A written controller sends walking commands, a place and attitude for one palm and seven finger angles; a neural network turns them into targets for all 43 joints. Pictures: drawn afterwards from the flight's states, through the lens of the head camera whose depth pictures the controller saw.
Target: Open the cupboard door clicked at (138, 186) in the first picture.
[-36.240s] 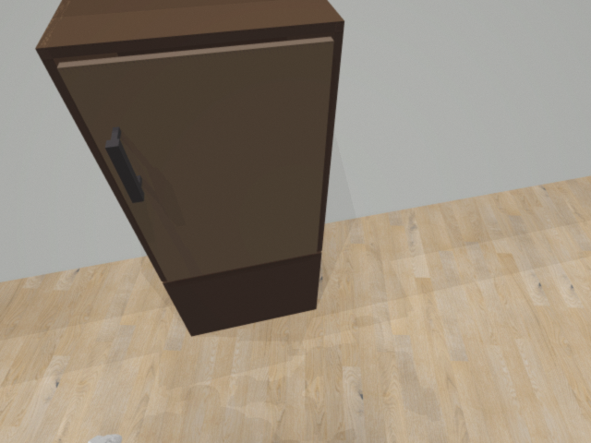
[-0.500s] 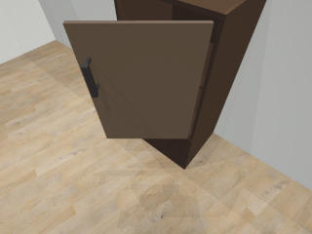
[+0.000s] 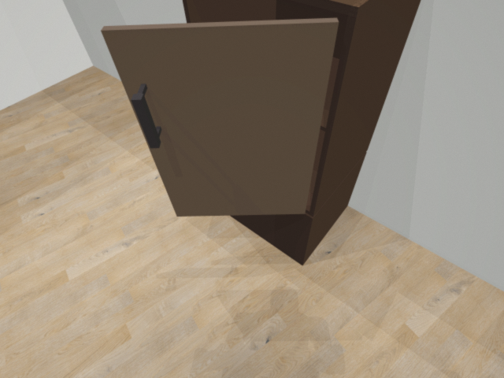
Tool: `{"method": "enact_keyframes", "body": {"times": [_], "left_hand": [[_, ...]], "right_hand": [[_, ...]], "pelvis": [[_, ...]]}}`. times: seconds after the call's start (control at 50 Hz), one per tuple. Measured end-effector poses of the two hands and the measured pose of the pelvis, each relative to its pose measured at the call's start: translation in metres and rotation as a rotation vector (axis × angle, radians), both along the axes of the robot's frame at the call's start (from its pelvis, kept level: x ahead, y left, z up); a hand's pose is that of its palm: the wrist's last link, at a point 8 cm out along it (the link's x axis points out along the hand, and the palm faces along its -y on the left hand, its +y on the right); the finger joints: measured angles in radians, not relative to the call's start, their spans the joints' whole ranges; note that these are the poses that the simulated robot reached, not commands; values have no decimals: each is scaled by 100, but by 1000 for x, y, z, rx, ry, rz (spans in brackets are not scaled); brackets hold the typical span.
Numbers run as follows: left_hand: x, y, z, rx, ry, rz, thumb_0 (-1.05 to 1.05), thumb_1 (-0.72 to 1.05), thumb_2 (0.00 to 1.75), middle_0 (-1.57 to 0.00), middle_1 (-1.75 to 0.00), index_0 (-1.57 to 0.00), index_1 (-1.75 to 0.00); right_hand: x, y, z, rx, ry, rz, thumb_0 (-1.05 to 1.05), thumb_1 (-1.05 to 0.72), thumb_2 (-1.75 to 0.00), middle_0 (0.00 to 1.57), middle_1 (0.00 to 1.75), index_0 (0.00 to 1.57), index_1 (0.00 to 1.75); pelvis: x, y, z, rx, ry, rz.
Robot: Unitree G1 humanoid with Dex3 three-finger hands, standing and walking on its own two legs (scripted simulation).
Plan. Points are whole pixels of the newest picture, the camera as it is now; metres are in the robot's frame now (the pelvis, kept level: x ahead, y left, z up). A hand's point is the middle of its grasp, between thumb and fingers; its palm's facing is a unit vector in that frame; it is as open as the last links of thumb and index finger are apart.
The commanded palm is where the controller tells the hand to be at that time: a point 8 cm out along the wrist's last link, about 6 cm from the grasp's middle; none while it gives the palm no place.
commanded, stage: come to a stop and stand still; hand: left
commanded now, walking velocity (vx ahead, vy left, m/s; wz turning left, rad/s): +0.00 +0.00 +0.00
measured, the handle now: (149, 116) +0.60 +0.25 +0.07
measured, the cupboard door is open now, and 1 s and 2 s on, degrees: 39 39 39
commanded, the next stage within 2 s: look again from close up in 0.34 s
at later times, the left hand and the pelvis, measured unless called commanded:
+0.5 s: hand out of the picture +0.00 +0.15 -0.15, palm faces +0.01 -0.97 -0.23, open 7.3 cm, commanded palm none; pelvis -0.01 -0.03 +0.01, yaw +1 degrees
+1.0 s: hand out of the picture +0.01 +0.13 -0.15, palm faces +0.04 -0.98 -0.22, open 7.4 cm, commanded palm none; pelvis +0.01 -0.05 +0.02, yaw +1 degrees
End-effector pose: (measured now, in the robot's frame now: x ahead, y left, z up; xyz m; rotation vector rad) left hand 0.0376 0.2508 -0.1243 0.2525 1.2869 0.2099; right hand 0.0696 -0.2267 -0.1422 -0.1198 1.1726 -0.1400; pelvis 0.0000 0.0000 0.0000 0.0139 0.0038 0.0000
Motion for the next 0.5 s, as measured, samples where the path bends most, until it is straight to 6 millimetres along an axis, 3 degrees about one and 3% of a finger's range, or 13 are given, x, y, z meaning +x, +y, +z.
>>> {"method": "enact_keyframes", "body": {"times": [0.1,0.2,0.38,0.5], "left_hand": [[-16,-14,8,5,-11,-12,1,91,90,-20,-30,-20,-30],[-27,-33,9,-30,-9,-16,1,90,90,-20,-30,-20,-30],[-41,-49,7,-64,34,3,1,92,90,-20,-30,-20,-30],[-45,-56,5,-74,66,16,1,91,90,-20,-30,-20,-30]], "right_hand": [[-14,-7,-2,29,-1,0,0,-92,-90,20,30,20,30],[-43,-18,-2,27,56,3,0,-92,-90,20,30,20,30],[-104,-26,1,21,232,-13,0,-91,-90,20,30,20,30],[-120,-24,4,29,300,-19,0,-91,-90,20,30,20,30]], "pelvis": [[-12,-11,3,10,-19,4],[-19,-18,7,13,-19,8],[-19,-29,13,10,-13,13],[-15,-34,15,8,-13,17]]}}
